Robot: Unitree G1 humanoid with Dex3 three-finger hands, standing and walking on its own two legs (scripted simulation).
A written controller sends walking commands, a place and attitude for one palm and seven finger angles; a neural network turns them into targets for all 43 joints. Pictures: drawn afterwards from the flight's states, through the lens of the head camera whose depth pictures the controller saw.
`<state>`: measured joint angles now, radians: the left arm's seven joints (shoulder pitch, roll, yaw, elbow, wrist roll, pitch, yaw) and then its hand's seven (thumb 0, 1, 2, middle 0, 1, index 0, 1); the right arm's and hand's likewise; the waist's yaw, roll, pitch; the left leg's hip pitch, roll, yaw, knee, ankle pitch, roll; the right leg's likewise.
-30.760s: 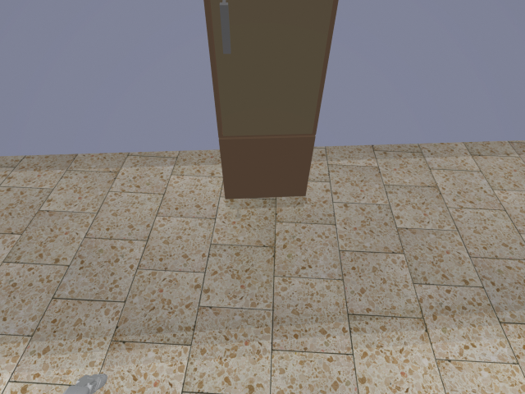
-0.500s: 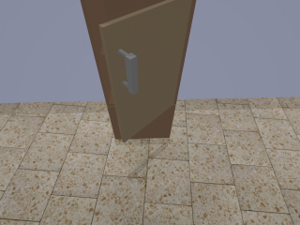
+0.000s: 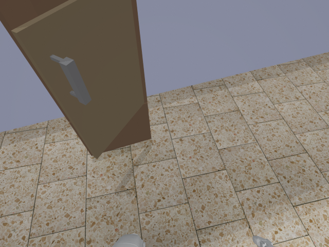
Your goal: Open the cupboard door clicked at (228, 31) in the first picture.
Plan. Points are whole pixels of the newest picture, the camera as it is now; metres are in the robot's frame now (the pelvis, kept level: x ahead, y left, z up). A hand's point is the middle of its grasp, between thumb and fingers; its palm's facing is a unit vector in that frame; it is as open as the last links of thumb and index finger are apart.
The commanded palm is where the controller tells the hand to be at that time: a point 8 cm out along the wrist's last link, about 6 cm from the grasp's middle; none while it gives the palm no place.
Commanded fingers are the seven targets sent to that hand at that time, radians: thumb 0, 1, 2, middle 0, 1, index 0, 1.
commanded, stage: walk to a spot facing it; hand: left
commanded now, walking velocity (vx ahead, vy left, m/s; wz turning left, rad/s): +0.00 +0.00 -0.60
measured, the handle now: (70, 80) +0.49 +0.30 +0.10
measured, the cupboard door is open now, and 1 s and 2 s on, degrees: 42 42 42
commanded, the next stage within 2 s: none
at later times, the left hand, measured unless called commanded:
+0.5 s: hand (109, 243) +0.14 +0.17 -0.16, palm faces -0.26 -0.92 -0.29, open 7.4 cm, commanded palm none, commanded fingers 0.00 0.90 0.90 -0.20 -0.30 -0.20 -0.30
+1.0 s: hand (135, 206) +0.24 +0.11 -0.16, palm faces -0.53 -0.82 -0.20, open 7.4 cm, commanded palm none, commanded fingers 0.00 0.90 0.90 -0.20 -0.30 -0.20 -0.30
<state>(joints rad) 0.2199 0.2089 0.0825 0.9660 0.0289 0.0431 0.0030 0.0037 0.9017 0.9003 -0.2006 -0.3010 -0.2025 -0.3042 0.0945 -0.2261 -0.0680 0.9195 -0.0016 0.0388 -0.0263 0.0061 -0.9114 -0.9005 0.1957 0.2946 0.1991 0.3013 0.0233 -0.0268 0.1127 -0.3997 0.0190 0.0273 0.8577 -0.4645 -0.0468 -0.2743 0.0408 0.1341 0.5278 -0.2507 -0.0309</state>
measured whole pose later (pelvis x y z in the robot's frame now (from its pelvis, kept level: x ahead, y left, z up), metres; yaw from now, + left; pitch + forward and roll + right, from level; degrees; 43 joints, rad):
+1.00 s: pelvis +0.04 -0.01 +0.00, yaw -36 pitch +1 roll -2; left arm 0.15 0.25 0.09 0.90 0.02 0.07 -0.04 0.01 0.91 0.90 -0.20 -0.30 -0.20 -0.30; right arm 0.24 -0.18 -0.02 0.90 -0.03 0.01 -0.03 0.00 -0.91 -0.90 0.20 0.30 0.20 0.30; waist 0.01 -0.01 0.09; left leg -0.20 0.11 0.13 0.49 -0.30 -0.02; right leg -0.45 -0.02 -0.03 0.93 -0.44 0.05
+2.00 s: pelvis +0.21 -0.31 -0.02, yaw -69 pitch +0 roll +1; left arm 0.05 0.22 0.07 0.90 0.01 -0.05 -0.03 0.00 0.91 0.90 -0.19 -0.30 -0.20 -0.30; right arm 0.43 -0.19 -0.03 1.08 -0.01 0.00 0.00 0.01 -0.91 -0.90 0.20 0.29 0.20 0.30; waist -0.06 0.00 0.12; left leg -0.24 0.14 0.11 1.11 -0.47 -0.04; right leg -0.41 -0.01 -0.11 0.69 -0.28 -0.08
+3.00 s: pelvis +0.33 -0.69 +0.00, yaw -59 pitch +1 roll +2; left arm 0.16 0.17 0.06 0.96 0.02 -0.02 0.03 -0.01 0.92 0.90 -0.20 -0.30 -0.20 -0.30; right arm 0.24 -0.19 -0.06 1.03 -0.01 0.05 0.01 0.01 -0.91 -0.90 0.20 0.29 0.20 0.30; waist -0.04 -0.03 0.06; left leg -0.46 0.05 0.09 0.98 -0.47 -0.06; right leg -0.21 -0.13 -0.22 0.51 -0.31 0.00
